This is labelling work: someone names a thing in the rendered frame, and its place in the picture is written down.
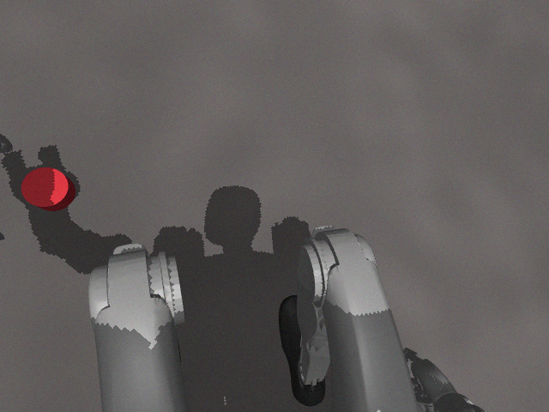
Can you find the tin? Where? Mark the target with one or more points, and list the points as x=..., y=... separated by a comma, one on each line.
x=48, y=189

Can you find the right robot hand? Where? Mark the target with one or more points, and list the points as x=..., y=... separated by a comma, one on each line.
x=429, y=383

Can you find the right robot foot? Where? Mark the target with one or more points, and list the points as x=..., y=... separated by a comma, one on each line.
x=290, y=340

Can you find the right robot arm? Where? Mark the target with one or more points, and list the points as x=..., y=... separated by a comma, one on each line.
x=455, y=402

